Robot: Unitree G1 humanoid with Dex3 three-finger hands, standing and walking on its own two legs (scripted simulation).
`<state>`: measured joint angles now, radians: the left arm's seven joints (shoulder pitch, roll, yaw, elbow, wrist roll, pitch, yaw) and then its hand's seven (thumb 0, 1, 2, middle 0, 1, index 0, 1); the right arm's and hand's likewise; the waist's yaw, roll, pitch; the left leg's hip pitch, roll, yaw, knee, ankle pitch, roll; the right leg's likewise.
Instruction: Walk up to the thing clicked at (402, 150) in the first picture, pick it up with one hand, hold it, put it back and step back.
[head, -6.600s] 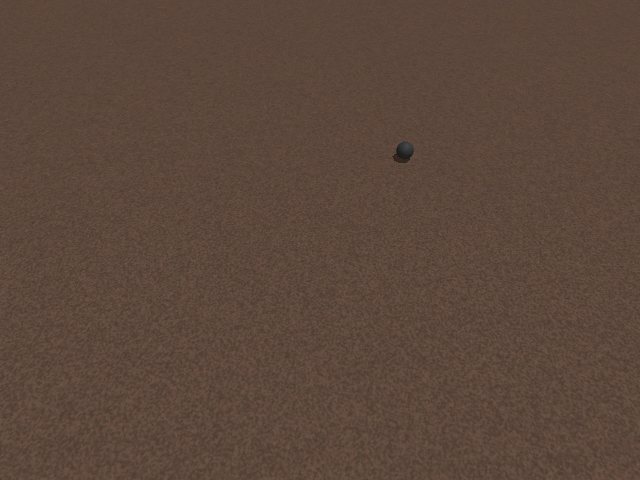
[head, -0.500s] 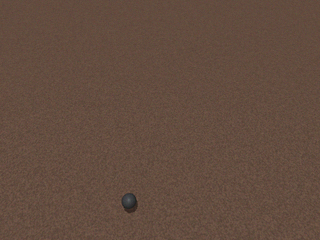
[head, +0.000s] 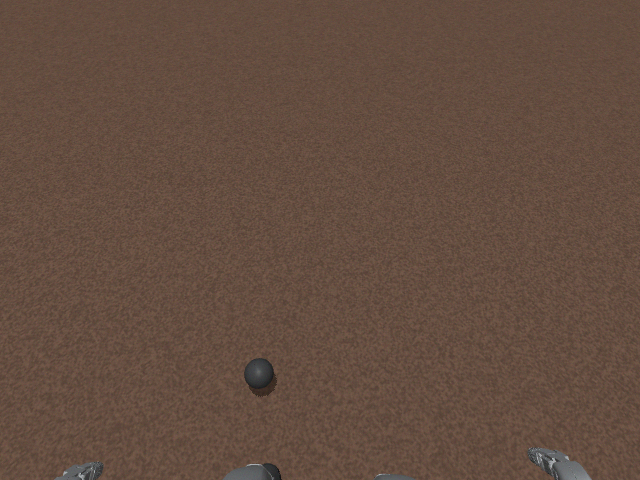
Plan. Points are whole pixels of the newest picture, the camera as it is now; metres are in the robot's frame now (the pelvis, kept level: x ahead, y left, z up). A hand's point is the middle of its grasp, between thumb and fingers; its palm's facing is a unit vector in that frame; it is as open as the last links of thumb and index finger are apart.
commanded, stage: walk up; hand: left
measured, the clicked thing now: (259, 373) +0.45 +0.17 -0.72
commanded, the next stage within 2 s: none
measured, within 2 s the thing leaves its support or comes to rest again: neither
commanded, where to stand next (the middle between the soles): +0.06 -0.02 m, yaw +0 degrees
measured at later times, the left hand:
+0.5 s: hand out of the picture +0.06 +0.27 -0.14, palm faces -0.02 -0.93 -0.37, open 7.4 cm
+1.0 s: hand out of the picture +0.12 +0.30 -0.16, palm faces +0.07 -0.89 -0.44, open 7.4 cm
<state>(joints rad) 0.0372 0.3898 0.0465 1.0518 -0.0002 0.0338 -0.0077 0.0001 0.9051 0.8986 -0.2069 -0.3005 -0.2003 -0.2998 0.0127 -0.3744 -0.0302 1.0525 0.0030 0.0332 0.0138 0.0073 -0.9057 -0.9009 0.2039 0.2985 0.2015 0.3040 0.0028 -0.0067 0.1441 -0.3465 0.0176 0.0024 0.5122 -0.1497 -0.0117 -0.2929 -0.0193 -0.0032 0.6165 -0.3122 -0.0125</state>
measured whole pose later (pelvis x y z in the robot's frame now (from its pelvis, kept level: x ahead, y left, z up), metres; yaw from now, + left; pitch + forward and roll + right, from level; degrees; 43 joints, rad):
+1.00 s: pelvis -0.02 +0.01 -0.04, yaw +4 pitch -3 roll +1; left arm 0.04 0.41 0.06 0.83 0.02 0.06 0.03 0.00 0.90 0.90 -0.21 -0.30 -0.20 -0.30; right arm 0.18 -0.39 -0.05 0.89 -0.02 0.05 0.01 0.00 -0.91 -0.90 0.20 0.30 0.20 0.30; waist 0.00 -0.02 0.19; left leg -0.33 -0.01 -0.03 0.86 -0.49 -0.02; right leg -0.60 -0.04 0.09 0.94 -0.41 -0.01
